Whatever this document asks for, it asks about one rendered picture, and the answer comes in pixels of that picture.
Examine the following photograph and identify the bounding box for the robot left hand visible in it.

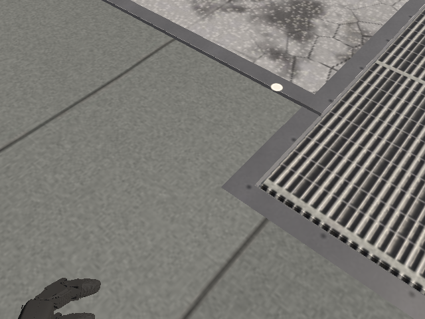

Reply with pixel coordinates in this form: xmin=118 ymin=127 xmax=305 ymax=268
xmin=18 ymin=278 xmax=101 ymax=319

